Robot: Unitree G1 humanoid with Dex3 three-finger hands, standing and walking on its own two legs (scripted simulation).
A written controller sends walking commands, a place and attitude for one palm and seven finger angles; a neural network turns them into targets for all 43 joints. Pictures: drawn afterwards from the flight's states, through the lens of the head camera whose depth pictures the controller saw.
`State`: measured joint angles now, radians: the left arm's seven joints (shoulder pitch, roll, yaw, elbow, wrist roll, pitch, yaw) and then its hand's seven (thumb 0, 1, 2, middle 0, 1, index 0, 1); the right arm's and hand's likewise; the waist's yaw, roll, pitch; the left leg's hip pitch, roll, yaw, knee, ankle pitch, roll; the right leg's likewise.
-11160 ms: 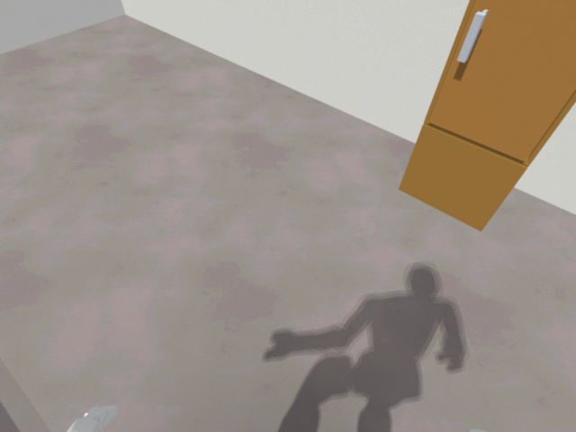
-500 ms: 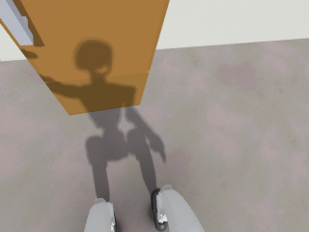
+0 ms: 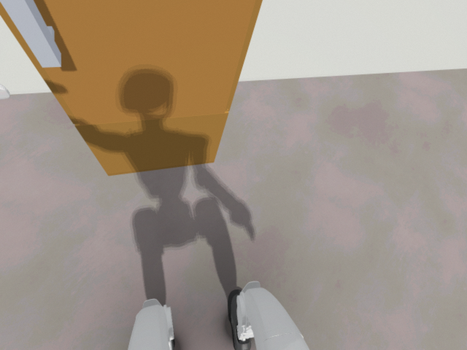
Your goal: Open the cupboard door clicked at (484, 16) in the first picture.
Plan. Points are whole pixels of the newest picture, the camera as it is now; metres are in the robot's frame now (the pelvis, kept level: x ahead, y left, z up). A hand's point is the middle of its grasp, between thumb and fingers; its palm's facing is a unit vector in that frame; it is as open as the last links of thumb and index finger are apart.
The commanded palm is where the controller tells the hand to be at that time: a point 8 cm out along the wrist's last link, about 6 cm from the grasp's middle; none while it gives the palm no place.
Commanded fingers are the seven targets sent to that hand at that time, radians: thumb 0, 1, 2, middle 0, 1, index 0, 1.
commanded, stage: move the hooked fingers beside the handle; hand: left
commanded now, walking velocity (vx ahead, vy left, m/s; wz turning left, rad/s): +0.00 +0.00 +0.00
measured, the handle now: (29, 8) +0.61 +0.23 +0.09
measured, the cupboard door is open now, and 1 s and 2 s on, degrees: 0 0 0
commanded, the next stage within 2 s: slide the fingers in behind the handle in 0.10 s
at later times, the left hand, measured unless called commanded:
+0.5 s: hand out of the picture +0.55 +0.28 +0.09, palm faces +0.05 -1.00 +0.01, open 14.0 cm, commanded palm +0.54 +0.30 +0.08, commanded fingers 0.00 -0.50 0.30 -0.30 -1.20 -0.30 -1.20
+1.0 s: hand (16, 39) +0.55 +0.24 +0.09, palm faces +0.07 -1.00 +0.00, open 14.0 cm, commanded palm +0.53 +0.27 +0.08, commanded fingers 0.00 -0.50 0.30 -0.30 -1.20 -0.30 -1.20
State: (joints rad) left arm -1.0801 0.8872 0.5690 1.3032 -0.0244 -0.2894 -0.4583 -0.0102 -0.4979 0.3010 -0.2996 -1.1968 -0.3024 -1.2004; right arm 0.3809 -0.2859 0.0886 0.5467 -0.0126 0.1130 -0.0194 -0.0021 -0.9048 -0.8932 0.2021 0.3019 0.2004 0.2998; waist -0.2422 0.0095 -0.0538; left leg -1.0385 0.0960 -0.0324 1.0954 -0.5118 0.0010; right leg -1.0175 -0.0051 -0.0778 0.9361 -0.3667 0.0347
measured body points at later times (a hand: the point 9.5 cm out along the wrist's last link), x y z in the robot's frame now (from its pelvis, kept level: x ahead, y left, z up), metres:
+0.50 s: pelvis +0.00 +0.01 +0.00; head +0.18 +0.05 +0.41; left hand +0.54 +0.33 +0.09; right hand -0.04 -0.25 -0.09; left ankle -0.01 +0.11 -0.66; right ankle +0.03 -0.15 -0.66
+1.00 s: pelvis +0.01 +0.00 +0.00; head +0.18 +0.03 +0.42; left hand +0.54 +0.29 +0.09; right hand -0.02 -0.26 -0.09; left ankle -0.01 +0.11 -0.66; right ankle +0.03 -0.15 -0.66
